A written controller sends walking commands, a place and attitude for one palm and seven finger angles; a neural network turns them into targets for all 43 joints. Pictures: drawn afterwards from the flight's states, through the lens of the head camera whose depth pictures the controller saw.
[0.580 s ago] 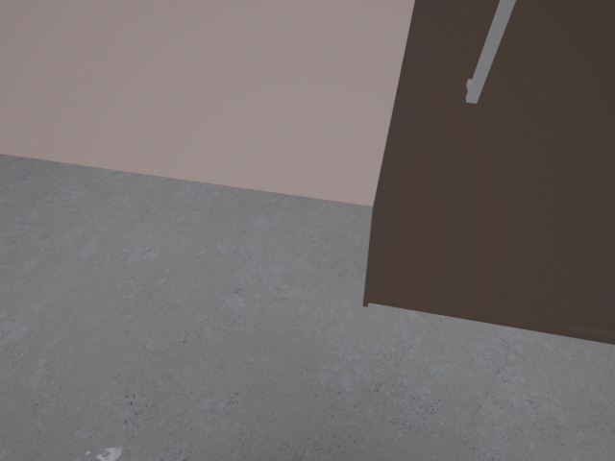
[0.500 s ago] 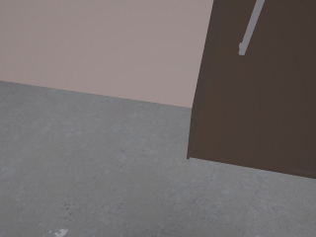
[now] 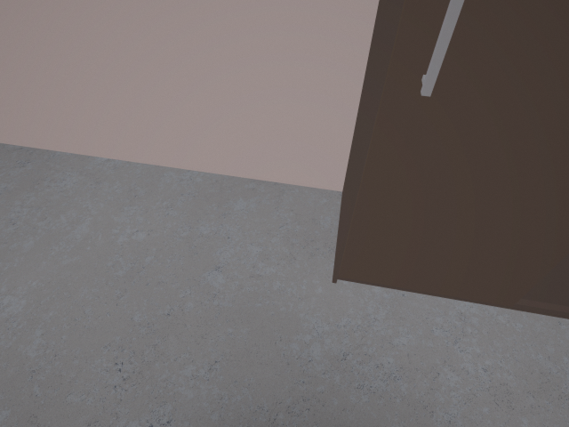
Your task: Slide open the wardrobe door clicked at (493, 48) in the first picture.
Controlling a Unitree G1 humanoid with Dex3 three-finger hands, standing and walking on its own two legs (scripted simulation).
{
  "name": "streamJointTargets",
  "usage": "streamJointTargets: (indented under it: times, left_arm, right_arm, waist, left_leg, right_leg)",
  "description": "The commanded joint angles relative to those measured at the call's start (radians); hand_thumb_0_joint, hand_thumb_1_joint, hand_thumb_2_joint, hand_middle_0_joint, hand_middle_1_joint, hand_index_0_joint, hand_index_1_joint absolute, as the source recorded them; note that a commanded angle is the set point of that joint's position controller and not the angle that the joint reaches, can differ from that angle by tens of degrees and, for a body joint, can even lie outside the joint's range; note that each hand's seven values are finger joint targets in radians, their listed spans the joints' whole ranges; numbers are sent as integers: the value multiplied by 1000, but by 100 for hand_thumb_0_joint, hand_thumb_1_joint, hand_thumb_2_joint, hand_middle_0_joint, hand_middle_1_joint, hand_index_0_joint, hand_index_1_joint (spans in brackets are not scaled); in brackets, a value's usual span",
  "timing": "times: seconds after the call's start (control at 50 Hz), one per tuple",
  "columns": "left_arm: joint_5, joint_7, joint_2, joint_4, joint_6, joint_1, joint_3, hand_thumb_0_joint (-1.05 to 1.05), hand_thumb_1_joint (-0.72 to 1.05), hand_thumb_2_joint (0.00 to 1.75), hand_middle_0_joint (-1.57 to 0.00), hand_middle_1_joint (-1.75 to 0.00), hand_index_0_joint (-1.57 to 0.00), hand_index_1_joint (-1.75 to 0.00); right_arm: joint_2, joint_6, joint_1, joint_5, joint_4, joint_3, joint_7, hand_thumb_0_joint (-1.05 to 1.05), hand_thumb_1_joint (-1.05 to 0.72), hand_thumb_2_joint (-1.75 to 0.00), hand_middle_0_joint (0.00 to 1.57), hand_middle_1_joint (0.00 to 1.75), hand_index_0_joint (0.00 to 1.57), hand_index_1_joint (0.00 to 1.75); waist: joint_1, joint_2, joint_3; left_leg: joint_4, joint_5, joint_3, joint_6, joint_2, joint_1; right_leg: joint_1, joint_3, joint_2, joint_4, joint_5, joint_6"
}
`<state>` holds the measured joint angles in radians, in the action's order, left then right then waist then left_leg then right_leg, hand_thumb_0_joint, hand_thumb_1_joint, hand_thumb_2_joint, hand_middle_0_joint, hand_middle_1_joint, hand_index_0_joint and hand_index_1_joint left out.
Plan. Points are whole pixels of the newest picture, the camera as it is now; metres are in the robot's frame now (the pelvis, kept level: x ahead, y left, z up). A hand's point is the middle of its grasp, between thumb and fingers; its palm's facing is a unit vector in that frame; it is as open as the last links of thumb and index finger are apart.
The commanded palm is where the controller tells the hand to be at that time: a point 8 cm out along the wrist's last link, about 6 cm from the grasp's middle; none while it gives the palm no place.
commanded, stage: stand and wait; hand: left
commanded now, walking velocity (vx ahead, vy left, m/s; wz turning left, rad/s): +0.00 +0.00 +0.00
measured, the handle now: (442, 36) +0.77 -0.25 +0.22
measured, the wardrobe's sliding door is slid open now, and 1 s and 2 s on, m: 0.00 0.00 0.00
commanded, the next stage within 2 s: look at it before walking up in 0.36 s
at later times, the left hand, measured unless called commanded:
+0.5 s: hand out of the picture +0.07 +0.24 -0.15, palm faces -0.04 -0.94 -0.33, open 7.4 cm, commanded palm none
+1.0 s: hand out of the picture +0.08 +0.24 -0.15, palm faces -0.03 -0.94 -0.34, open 7.4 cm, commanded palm none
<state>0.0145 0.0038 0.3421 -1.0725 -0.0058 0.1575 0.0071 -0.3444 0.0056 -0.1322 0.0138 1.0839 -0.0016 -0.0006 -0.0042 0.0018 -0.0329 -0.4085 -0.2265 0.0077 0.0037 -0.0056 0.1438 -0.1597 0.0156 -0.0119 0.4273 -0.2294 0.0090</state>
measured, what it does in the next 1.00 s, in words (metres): stands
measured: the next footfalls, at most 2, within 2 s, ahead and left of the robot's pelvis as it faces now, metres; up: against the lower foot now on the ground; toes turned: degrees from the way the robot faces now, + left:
left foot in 1.98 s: +0.25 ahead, +0.03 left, +0.00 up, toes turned -2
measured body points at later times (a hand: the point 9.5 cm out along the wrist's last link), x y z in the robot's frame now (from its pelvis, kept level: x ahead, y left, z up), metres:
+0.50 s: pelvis -0.01 -0.01 +0.00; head -0.01 -0.01 +0.45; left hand +0.08 +0.29 -0.13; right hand +0.06 -0.30 -0.13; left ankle +0.00 +0.12 -0.74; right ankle +0.00 -0.13 -0.74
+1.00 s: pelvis +0.00 -0.01 +0.00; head +0.01 -0.01 +0.45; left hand +0.08 +0.29 -0.13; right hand +0.08 -0.30 -0.13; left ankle +0.00 +0.12 -0.74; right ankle +0.00 -0.13 -0.74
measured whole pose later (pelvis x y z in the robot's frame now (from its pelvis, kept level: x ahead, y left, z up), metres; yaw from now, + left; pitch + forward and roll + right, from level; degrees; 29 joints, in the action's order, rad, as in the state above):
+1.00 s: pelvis +0.00 -0.01 +0.00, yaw +0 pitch -2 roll +0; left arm 0.01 0.00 0.34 -1.09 0.00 0.13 0.01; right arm -0.34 0.01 -0.11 0.01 1.11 0.00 0.00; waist 0.00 0.00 -0.04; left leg -0.36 -0.20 0.01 -0.01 0.00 0.12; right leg -0.14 0.01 0.00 0.38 -0.21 0.00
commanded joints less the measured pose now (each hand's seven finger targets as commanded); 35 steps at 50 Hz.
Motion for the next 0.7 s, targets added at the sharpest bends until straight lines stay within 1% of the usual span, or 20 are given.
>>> streamJointTargets:
  times: [0.0,0.02,0.08,0.1,0.14,0.18,0.26,0.3,0.34,0.36,0.38,0.4,0.44,0.48,0.58,0.62,0.64,0.68]
  left_arm:
    - [-4,-16,206,67,31,-63,-44,0,90,90,-20,-30,-20,-30]
    - [-4,-16,205,63,31,-60,-44,0,90,90,-20,-30,-20,-30]
    - [-4,-16,206,57,30,-62,-42,0,90,90,-20,-30,-20,-30]
    - [-3,-16,209,57,31,-65,-43,0,90,90,-20,-30,-20,-30]
    - [-3,-16,208,54,31,-65,-43,0,90,90,-20,-30,-20,-30]
    - [-3,-15,207,53,31,-67,-42,0,90,90,-20,-30,-20,-30]
    - [-3,-15,208,54,32,-68,-42,0,90,90,-20,-30,-20,-30]
    - [-2,-15,208,55,34,-67,-43,0,90,90,-20,-30,-20,-30]
    - [-3,-15,207,54,34,-69,-43,0,90,90,-20,-30,-20,-30]
    - [-3,-15,207,55,34,-69,-43,0,90,90,-20,-30,-20,-30]
    - [-3,-15,206,56,34,-70,-43,0,90,90,-20,-30,-20,-30]
    - [-2,-15,205,56,35,-67,-44,0,90,90,-20,-30,-20,-30]
    - [-3,-15,203,56,34,-71,-44,0,90,90,-20,-30,-20,-30]
    - [-2,-15,202,56,33,-72,-44,0,90,90,-20,-30,-20,-30]
    - [-3,-14,202,55,32,-67,-43,0,90,90,-20,-30,-20,-30]
    - [-2,-15,203,53,34,-69,-44,0,90,90,-20,-30,-20,-30]
    - [-3,-15,201,54,34,-65,-44,0,90,90,-20,-30,-20,-30]
    - [-3,-15,203,51,35,-68,-43,0,90,90,-20,-30,-20,-30]
  right_arm:
    - [-197,29,63,-5,-64,-42,-13,0,-90,-90,20,30,20,30]
    - [-197,30,65,-4,-60,-41,-13,0,-90,-90,20,30,20,30]
    - [-199,29,60,-5,-51,-40,-12,0,-90,-90,20,30,20,30]
    - [-199,29,56,-5,-50,-40,-12,0,-90,-90,20,30,20,30]
    - [-198,29,54,-4,-47,-40,-12,0,-90,-90,20,30,20,30]
    - [-200,28,55,-3,-43,-40,-11,0,-90,-90,20,30,20,30]
    - [-198,29,48,-4,-38,-39,-10,0,-90,-90,20,30,20,30]
    - [-195,27,46,-4,-39,-40,-9,0,-90,-90,20,30,20,30]
    - [-196,29,49,-2,-38,-40,-10,0,-90,-90,20,30,20,30]
    - [-196,29,47,-3,-36,-40,-10,0,-90,-90,20,30,20,30]
    - [-196,29,49,-3,-36,-39,-10,0,-90,-90,20,30,20,30]
    - [-193,29,45,-4,-36,-41,-10,0,-90,-90,20,30,20,30]
    - [-195,30,45,-3,-34,-40,-10,0,-90,-90,20,30,20,30]
    - [-196,30,48,-3,-33,-39,-10,0,-90,-90,20,30,20,30]
    - [-198,31,51,-4,-34,-38,-11,0,-90,-90,20,30,20,30]
    - [-197,31,47,-5,-35,-38,-11,0,-90,-90,20,30,20,30]
    - [-198,32,50,-5,-35,-39,-12,0,-90,-90,20,30,20,30]
    - [-197,31,53,-6,-32,-38,-12,0,-90,-90,20,30,20,30]
  waist:
    - [4,4,61]
    - [3,-2,58]
    - [4,1,46]
    - [4,11,49]
    - [4,7,47]
    - [5,14,29]
    - [5,13,40]
    - [5,22,37]
    - [5,6,38]
    - [7,6,45]
    - [5,3,37]
    - [6,12,49]
    - [6,1,48]
    - [6,5,36]
    - [3,-4,42]
    - [5,7,61]
    - [5,1,66]
    - [5,3,63]
  left_leg:
    - [79,115,-95,27,118,-3]
    - [85,112,-95,27,118,-4]
    - [93,89,-99,26,118,4]
    - [93,90,-99,25,119,5]
    - [96,81,-99,24,117,3]
    - [99,71,-99,23,116,4]
    - [102,66,-98,22,117,5]
    - [96,65,-100,21,114,8]
    - [96,79,-97,20,116,1]
    - [98,80,-98,19,117,-3]
    - [99,79,-97,20,118,0]
    - [97,85,-98,20,119,-3]
    - [102,85,-99,19,120,-1]
    - [106,78,-99,19,121,3]
    - [107,86,-101,20,123,-3]
    - [101,113,-98,20,123,-12]
    - [100,121,-98,20,124,-21]
    - [98,130,-97,19,125,-20]
  right_leg:
    - [0,97,-105,-76,120,-44]
    - [-3,98,-105,-77,117,-43]
    - [-10,103,-104,-89,88,-42]
    - [-5,101,-104,-90,86,-43]
    - [-11,107,-105,-97,73,-43]
    - [-30,111,-103,-105,56,-43]
    - [-21,115,-104,-109,45,-43]
    - [-24,118,-105,-116,38,-44]
    - [-26,117,-106,-114,54,-45]
    - [-22,117,-104,-113,57,-44]
    - [-25,116,-104,-114,59,-44]
    - [-17,113,-104,-112,66,-44]
    - [-15,112,-103,-110,69,-43]
    - [-21,111,-101,-112,63,-41]
    - [-16,109,-99,-110,73,-40]
    - [-3,106,-103,-104,106,-41]
    - [-4,106,-103,-102,116,-41]
    - [1,104,-104,-103,131,-41]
